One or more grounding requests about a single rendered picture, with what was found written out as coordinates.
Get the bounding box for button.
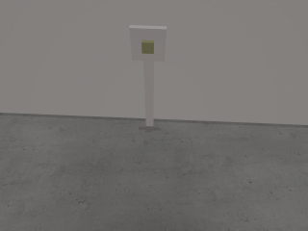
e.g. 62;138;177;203
141;40;154;54

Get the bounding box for panel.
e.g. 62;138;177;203
129;25;167;127

